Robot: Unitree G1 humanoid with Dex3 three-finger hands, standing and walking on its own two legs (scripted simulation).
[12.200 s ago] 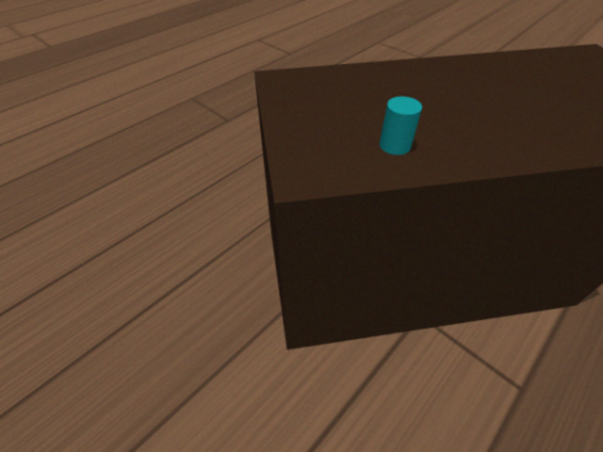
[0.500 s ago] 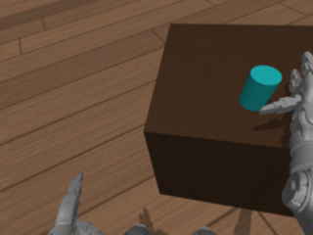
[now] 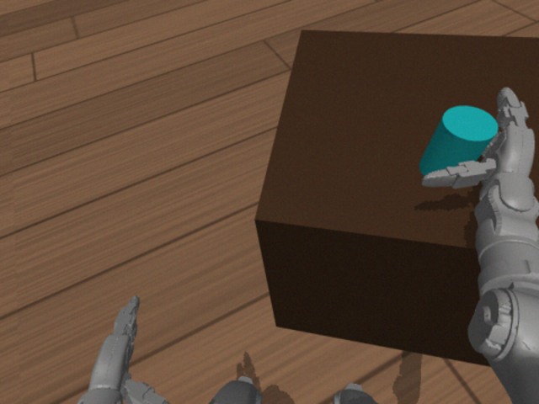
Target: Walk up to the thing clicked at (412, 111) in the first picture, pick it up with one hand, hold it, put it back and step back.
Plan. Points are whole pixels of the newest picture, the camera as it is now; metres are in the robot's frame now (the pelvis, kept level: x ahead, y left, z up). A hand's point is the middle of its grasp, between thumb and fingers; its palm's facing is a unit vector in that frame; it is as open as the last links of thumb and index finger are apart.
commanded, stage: close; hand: right
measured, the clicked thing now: (454, 147) +0.50 -0.21 +0.08
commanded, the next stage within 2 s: settle in 0.60 s
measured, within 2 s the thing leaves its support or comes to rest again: leaves its support in 0.82 s
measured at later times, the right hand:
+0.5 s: hand (462, 144) +0.50 -0.21 +0.10, palm faces +0.20 +0.98 +0.01, open 11.1 cm
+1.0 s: hand (475, 129) +0.49 -0.21 +0.13, palm faces +0.21 +0.98 +0.00, open 10.1 cm
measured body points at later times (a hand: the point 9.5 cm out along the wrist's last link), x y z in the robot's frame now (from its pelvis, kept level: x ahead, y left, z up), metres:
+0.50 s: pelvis +0.01 +0.00 +0.00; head +0.09 -0.02 +0.44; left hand +0.16 +0.27 -0.03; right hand +0.48 -0.26 +0.10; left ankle -0.01 +0.15 -0.69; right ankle +0.02 -0.13 -0.69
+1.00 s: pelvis +0.00 -0.01 +0.01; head +0.06 -0.02 +0.45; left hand +0.15 +0.27 -0.03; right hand +0.47 -0.26 +0.13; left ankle -0.01 +0.15 -0.69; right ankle +0.02 -0.13 -0.69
